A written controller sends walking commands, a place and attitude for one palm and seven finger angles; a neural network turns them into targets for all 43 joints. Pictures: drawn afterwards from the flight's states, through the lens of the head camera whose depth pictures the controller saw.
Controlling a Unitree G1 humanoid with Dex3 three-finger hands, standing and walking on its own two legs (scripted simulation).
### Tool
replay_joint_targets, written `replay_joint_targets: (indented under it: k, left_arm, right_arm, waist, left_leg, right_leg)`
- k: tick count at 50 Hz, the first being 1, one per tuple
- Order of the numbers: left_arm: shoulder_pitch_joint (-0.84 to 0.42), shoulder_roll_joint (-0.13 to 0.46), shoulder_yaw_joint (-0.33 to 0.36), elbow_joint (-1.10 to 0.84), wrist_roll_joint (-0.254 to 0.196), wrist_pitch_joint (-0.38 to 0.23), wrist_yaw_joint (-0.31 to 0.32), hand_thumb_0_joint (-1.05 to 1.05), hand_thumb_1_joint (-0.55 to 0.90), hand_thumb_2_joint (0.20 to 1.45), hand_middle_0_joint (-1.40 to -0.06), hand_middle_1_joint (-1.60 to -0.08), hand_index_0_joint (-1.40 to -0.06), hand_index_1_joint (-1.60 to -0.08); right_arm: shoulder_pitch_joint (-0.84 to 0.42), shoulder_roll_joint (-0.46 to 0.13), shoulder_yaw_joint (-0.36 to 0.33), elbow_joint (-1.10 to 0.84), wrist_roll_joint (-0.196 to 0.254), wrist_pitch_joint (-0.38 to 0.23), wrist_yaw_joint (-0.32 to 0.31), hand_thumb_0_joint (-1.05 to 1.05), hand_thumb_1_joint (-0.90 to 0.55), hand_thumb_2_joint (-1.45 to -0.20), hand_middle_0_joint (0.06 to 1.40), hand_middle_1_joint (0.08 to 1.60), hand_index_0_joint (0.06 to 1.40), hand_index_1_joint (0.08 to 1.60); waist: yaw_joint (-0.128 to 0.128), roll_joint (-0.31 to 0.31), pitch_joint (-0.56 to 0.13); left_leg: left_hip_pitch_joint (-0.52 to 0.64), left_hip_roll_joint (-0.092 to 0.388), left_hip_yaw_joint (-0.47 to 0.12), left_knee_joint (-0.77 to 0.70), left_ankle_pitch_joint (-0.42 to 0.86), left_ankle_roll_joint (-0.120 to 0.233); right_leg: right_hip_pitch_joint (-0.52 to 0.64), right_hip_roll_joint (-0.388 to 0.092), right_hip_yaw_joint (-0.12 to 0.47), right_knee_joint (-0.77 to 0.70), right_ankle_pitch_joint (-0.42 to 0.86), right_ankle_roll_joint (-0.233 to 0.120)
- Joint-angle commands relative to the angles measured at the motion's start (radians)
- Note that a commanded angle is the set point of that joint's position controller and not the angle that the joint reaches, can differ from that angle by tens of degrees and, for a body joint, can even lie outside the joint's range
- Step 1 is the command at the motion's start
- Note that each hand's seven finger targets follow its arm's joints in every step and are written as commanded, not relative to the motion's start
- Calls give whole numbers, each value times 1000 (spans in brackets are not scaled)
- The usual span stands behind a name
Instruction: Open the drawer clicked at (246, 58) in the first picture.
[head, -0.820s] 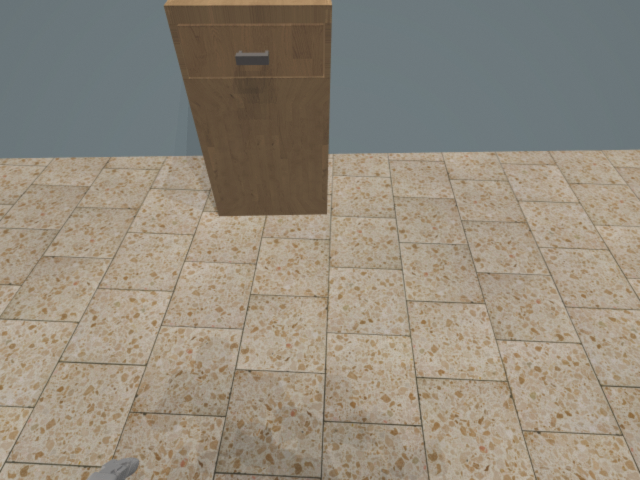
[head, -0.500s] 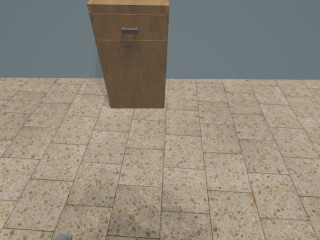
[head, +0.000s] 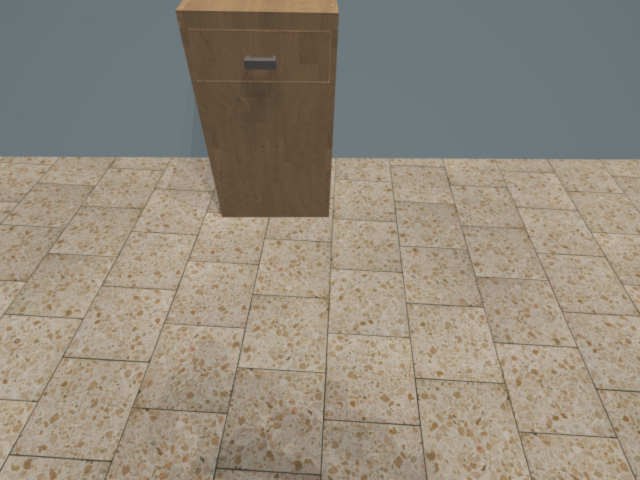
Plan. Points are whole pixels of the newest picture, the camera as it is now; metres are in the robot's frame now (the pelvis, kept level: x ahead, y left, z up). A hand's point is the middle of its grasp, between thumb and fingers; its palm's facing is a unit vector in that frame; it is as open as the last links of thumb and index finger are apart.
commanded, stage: look at it before walking up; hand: left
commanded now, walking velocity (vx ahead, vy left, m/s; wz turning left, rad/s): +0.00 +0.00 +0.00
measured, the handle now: (260, 60) +1.31 +0.27 -0.05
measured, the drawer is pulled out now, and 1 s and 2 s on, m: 0.00 0.00 0.00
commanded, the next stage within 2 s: walk to a spot facing it in 0.62 s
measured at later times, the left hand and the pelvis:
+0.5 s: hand out of the picture +0.07 +0.25 -0.16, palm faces -0.03 -0.95 -0.32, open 7.4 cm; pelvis +0.00 +0.00 +0.00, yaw +0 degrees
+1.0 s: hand out of the picture +0.04 +0.21 -0.19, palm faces +0.01 -0.98 -0.20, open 7.4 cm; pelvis +0.04 +0.01 -0.01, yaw +0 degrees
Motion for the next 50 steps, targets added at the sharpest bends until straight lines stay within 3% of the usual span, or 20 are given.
replay_joint_targets:
  k: [1, 9, 16, 36, 38, 40, 43, 46, 48, 50]
  left_arm:
    - [-50, 208, 40, -67, 4, -18, 16, 0, 900, 900, -200, -300, -200, -300]
    - [-48, 207, 41, -67, 5, -22, 17, 0, 900, 900, -200, -300, -200, -300]
    - [-47, 206, 40, -63, 5, -19, 16, 0, 900, 900, -200, -300, -200, -300]
    - [-39, 206, 37, -54, 4, -22, 17, 0, 900, 900, -200, -300, -200, -300]
    - [37, 77, 9, -21, 5, -1, 22, 0, 900, 900, -200, -300, -200, -300]
    - [70, 83, 15, -18, 13, 10, 13, 0, 900, 900, -200, -300, -200, -300]
    - [107, 94, 30, -30, 19, 12, 2, 0, 900, 900, -200, -300, -200, -300]
    - [166, 82, 42, -35, 16, 0, -1, 0, 900, 900, -200, -300, -200, -300]
    - [226, 88, 53, -23, 11, -13, 3, 0, 900, 900, -200, -300, -200, -300]
    - [250, 94, 65, -22, 13, -22, 10, 0, 900, 900, -200, -300, -200, -300]
  right_arm:
    - [-54, -209, -41, -67, 3, -30, -8, 0, -900, -900, 200, 300, 200, 300]
    - [-50, -206, -43, -63, 6, -31, -7, 0, -900, -900, 200, 300, 200, 300]
    - [-55, -207, -41, -60, 5, -30, -7, 0, -900, -900, 200, 300, 200, 300]
    - [-55, -211, -39, -51, 7, -30, -7, 0, -900, -900, 200, 300, 200, 300]
    - [16, -76, -7, -20, -2, -11, -1, 0, -900, -900, 200, 300, 200, 300]
    - [42, -77, -12, -18, -9, 0, 4, 0, -900, -900, 200, 300, 200, 300]
    - [56, -78, -20, -35, -14, 3, 7, 0, -900, -900, 200, 300, 200, 300]
    - [89, -46, -21, -49, -10, -13, 4, 0, -900, -900, 200, 300, 200, 300]
    - [99, -17, -20, -62, -6, -27, 3, 0, -900, -900, 200, 300, 200, 300]
    - [96, -1, -28, -73, -4, -31, 5, 0, -900, -900, 200, 300, 200, 300]
  waist:
    - [-1, 7, -30]
    - [-3, -8, -58]
    - [1, 7, -28]
    - [-2, 7, -52]
    - [-1, 4, -64]
    - [1, -17, -4]
    - [9, -40, 98]
    - [17, -73, 110]
    - [24, -118, 69]
    - [24, -154, 86]
  left_leg:
    - [-7, 107, -97, -79, 73, 42]
    - [12, 110, -93, -71, 106, 41]
    - [-4, 108, -97, -87, 76, 40]
    - [27, 115, -94, -88, 124, 39]
    - [16, 102, -68, -75, -18, 20]
    - [-46, 86, -68, -73, -257, 28]
    - [-152, 69, -63, -35, -390, 39]
    - [-205, 49, -28, 70, -289, 47]
    - [-238, 27, 34, 189, -189, 37]
    - [-267, 38, 70, 252, -236, 29]
  right_leg:
    - [-20, -113, 111, -96, 23, -31]
    - [-5, -118, 112, -100, 62, -31]
    - [-15, -115, 114, -108, 34, -29]
    - [6, -118, 107, -107, 96, -27]
    - [4, -108, 97, -98, -77, -8]
    - [-48, -99, 121, -106, -293, -19]
    - [-106, -97, 161, -111, -422, -43]
    - [-56, -126, 208, -104, -374, -83]
    - [27, -188, 270, -121, -297, -122]
    - [15, -253, 333, -161, -326, -160]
